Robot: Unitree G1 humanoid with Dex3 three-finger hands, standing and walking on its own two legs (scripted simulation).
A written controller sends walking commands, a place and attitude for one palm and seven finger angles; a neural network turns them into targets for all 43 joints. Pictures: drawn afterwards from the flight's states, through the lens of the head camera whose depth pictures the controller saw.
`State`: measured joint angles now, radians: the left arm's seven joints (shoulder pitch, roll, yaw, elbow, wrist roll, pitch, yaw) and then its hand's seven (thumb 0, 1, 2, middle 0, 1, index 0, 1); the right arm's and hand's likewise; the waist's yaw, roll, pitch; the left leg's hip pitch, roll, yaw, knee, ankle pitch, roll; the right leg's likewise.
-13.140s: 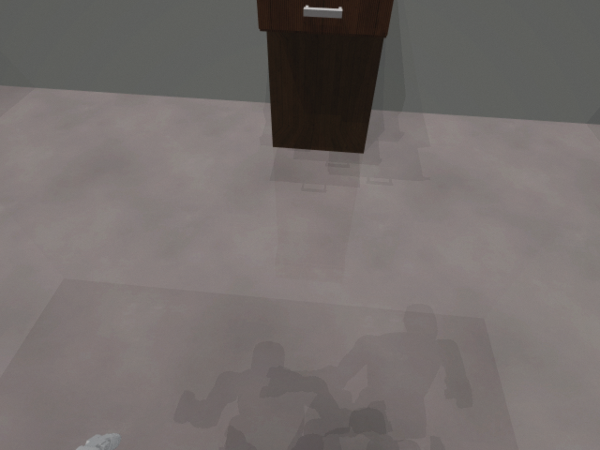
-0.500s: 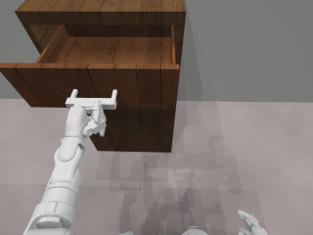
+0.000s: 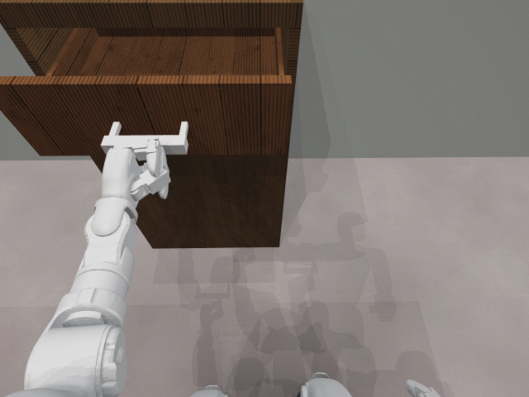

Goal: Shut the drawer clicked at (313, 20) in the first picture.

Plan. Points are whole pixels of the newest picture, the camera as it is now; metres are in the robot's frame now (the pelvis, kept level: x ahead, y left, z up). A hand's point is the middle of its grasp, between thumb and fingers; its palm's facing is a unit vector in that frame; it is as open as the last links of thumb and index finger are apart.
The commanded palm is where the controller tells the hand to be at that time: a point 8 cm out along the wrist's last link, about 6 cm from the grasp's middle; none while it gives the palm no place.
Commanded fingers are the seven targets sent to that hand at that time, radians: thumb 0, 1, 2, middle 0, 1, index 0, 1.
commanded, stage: push the drawer shut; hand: left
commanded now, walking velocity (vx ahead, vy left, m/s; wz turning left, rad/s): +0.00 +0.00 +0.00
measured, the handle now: (148, 136) +0.51 +0.19 +0.08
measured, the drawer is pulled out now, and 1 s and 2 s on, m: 0.15 0.04 0.00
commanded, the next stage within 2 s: pull the fist back off the drawer in 1.52 s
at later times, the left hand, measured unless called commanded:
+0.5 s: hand (171, 143) +0.49 +0.15 +0.08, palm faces -0.01 -1.00 -0.03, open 3.0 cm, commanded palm +0.48 +0.20 +0.08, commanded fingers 0.00 0.90 0.90 -1.40 -1.60 -1.40 -1.60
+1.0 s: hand (176, 121) +0.54 +0.15 +0.08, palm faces +0.01 -1.00 -0.03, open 3.2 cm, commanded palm +0.53 +0.19 +0.08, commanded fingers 0.00 0.90 0.90 -1.40 -1.60 -1.40 -1.60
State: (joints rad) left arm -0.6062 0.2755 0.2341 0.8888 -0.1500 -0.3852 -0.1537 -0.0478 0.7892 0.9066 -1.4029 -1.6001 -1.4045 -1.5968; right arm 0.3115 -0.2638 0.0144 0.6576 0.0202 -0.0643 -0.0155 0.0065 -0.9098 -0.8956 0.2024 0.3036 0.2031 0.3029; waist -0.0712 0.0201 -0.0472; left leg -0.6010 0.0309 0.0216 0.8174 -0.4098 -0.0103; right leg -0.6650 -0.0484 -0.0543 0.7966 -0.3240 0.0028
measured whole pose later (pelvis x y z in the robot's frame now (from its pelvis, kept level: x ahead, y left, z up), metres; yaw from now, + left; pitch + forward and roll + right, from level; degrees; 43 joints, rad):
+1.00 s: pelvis +0.00 +0.01 -0.02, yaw -1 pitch +20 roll -2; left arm -1.05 0.47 0.38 1.28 -0.03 -0.39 -0.12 0.03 0.82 0.93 -1.40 -1.60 -1.40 -1.60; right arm 0.42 -0.28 0.04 0.65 -0.04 0.01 0.01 0.00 -0.91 -0.90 0.20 0.30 0.20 0.30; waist -0.20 0.03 -0.07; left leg -0.84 0.04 0.01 0.93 -0.44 0.00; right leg -0.88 -0.04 -0.06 0.85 -0.32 0.01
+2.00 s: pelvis -0.02 +0.02 -0.03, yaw -1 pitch +25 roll -3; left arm -1.26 0.62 0.38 1.36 0.03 -0.29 -0.11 0.03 0.78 0.94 -1.40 -1.60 -1.40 -1.60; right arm 0.48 -0.28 0.07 0.62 -0.08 0.02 0.04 0.00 -0.91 -0.90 0.20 0.30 0.20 0.30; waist -0.28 0.05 -0.05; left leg -1.00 0.06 -0.01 1.00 -0.44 0.01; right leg -1.01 -0.02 -0.07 0.87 -0.29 0.02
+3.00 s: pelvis +0.03 +0.01 +0.02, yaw -1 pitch +4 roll -1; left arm -0.22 0.28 0.20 0.32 -0.16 -0.14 -0.11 0.02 0.89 0.90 -1.40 -1.60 -1.41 -1.60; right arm 0.23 -0.26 0.03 0.56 0.04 -0.01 -0.02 0.01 -0.91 -0.90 0.20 0.30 0.20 0.30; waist 0.00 0.05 -0.06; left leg -0.32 0.03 0.03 0.64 -0.38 0.00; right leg -0.39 -0.04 -0.04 0.61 -0.29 0.02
